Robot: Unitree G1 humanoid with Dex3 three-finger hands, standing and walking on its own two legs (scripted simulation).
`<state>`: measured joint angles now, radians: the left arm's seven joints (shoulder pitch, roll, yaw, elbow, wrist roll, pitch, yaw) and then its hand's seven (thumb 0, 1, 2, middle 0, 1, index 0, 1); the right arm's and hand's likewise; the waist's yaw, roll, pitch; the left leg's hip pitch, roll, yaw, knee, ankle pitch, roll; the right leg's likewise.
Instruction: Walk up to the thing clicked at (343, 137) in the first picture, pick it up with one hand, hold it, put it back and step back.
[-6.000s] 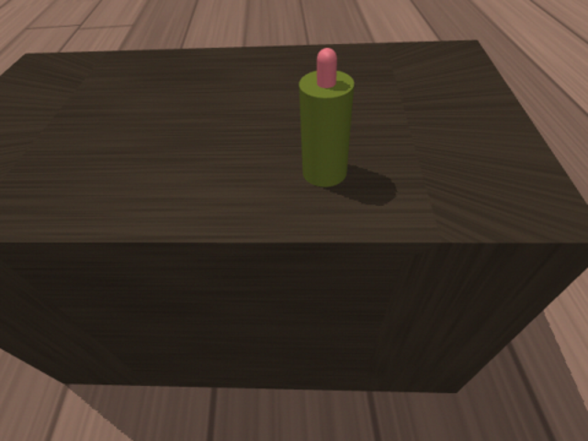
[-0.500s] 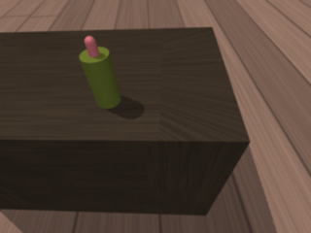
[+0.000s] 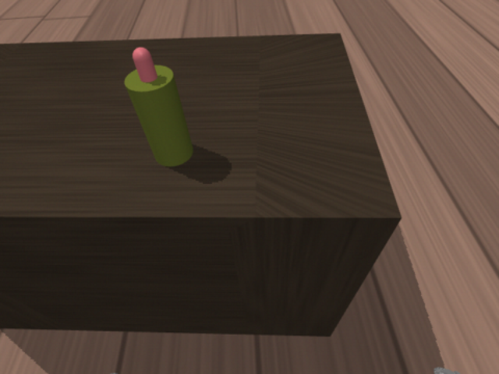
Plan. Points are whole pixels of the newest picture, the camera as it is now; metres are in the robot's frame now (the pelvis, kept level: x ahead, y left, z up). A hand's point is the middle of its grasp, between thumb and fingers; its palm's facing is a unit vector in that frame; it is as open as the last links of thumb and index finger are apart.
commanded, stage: rise first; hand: left
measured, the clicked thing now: (159, 108) +0.54 +0.21 +0.13
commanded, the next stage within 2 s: go down in 2.00 s
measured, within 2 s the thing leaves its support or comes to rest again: neither
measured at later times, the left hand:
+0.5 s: hand (116, 322) +0.21 +0.25 -0.03, palm faces +0.25 -0.91 -0.34, open 16.6 cm
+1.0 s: hand (76, 296) +0.20 +0.25 +0.10, palm faces +0.31 -0.85 -0.43, open 17.5 cm
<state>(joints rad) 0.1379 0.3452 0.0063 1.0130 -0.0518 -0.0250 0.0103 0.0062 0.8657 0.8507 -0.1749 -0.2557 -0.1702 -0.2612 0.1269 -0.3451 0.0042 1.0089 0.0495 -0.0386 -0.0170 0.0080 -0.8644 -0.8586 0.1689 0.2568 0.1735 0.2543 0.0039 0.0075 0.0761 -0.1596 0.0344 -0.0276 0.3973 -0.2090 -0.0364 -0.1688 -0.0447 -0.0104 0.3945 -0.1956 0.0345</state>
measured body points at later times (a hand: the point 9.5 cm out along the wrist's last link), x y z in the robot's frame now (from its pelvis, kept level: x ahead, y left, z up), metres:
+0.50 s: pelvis +0.02 +0.01 +0.00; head +0.03 +0.00 +0.45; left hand +0.19 +0.30 -0.01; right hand +0.18 -0.24 -0.09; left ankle +0.01 +0.14 -0.74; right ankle +0.01 -0.14 -0.74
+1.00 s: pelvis +0.02 +0.00 +0.00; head +0.01 -0.03 +0.45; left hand +0.18 +0.29 +0.13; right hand +0.18 -0.26 -0.09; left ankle +0.01 +0.14 -0.74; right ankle +0.01 -0.14 -0.74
